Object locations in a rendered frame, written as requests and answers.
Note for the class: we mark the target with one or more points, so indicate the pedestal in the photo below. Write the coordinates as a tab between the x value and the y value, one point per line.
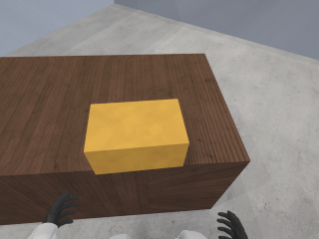
45	105

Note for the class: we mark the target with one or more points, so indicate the left robot hand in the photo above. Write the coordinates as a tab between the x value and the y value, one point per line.
55	213

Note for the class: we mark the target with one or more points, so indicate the right robot hand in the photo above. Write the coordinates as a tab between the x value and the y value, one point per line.
236	230

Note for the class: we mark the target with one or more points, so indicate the carton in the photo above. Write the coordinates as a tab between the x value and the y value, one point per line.
134	136

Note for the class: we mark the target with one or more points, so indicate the left robot forearm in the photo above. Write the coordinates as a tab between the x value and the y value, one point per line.
45	231

